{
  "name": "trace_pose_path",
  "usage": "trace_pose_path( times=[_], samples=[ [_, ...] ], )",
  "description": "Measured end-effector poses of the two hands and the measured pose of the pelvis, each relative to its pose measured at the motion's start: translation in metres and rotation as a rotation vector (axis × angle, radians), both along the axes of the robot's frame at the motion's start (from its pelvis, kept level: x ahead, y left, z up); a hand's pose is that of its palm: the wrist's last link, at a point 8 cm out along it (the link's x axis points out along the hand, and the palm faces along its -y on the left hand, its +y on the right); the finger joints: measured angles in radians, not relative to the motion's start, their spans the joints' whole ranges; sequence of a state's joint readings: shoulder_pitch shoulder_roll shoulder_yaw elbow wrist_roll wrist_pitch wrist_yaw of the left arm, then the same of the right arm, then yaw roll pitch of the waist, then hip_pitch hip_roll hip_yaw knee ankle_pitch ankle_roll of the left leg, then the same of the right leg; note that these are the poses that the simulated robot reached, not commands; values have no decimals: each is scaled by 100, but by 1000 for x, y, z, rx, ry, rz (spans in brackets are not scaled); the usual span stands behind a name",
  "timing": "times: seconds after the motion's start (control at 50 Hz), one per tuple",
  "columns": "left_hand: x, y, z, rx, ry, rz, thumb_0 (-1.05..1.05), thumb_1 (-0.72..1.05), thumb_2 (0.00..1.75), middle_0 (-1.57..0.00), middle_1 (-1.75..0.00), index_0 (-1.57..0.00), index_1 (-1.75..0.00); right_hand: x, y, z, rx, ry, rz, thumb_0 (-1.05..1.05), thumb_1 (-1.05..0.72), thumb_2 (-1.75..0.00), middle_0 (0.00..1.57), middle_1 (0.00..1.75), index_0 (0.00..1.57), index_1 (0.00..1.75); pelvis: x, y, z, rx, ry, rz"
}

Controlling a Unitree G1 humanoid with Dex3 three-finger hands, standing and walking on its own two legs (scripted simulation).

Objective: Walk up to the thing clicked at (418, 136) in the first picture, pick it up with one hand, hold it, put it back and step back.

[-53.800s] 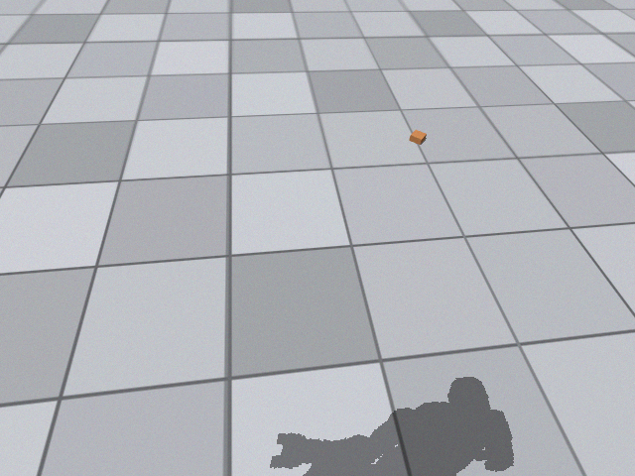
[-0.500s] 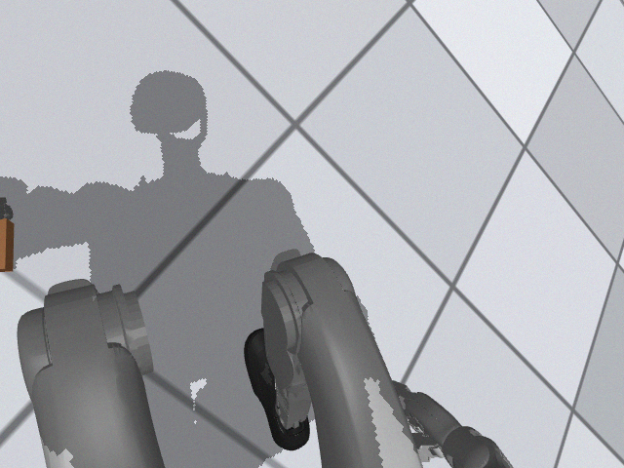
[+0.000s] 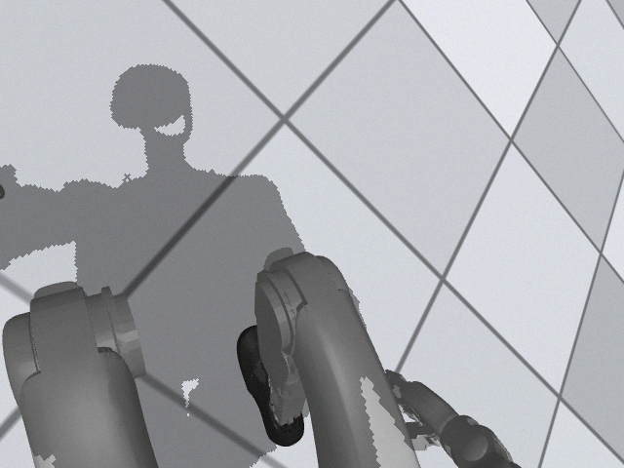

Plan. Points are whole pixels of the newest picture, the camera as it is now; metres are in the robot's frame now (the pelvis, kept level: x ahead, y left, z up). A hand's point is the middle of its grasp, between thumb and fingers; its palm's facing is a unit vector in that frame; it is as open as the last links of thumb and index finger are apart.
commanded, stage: open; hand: left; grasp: from above
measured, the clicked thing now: out of the picture +0.38 +0.31 -0.28
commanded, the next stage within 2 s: withdraw in 0.28 s
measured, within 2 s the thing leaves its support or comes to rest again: neither
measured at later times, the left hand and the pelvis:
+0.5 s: hand out of the picture +0.37 +0.31 -0.25, palm faces -0.49 -0.12 -0.86, open 13.8 cm; pelvis +0.00 +0.00 +0.00, yaw +0 degrees
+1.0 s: hand out of the picture +0.39 +0.32 -0.08, palm faces -0.44 -0.13 -0.89, open 13.9 cm; pelvis -0.01 -0.01 +0.06, yaw +6 degrees
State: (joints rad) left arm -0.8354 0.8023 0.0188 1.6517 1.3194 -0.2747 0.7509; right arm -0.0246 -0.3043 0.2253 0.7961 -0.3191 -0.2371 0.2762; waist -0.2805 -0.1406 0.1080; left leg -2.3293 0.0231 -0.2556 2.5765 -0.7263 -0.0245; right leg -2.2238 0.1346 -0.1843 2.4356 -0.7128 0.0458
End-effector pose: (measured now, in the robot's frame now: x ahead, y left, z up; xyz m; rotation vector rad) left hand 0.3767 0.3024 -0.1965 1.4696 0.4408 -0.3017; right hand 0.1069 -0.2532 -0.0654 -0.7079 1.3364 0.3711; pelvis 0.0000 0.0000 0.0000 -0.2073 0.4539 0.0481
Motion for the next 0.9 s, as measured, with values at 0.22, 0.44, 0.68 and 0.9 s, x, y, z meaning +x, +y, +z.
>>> trace_pose_path(
  times=[0.22,0.44,0.68,0.9],
  samples=[
    [5,8,-2,7,17,51,0,-40,90,-13,-94,-15,-92,-5,-1,0,17,16,-21,0,-90,-89,20,30,20,30,2,-1,1,2,6,0],
    [0,14,-1,-21,55,50,0,-43,94,-8,-100,-11,-98,-8,-3,-2,2,21,-21,0,-90,-89,20,30,20,30,0,-2,0,3,-8,-1],
    [14,13,38,10,-173,103,0,-44,94,-9,-99,-11,-97,-4,-1,-1,38,-10,-67,0,-90,-89,20,30,20,30,2,-1,2,5,22,3],
    [22,30,148,119,-112,308,0,-46,96,-9,-96,-10,-95,11,2,-1,182,-111,-274,0,-90,-89,20,30,20,30,-1,-5,36,57,115,42]
  ],
)
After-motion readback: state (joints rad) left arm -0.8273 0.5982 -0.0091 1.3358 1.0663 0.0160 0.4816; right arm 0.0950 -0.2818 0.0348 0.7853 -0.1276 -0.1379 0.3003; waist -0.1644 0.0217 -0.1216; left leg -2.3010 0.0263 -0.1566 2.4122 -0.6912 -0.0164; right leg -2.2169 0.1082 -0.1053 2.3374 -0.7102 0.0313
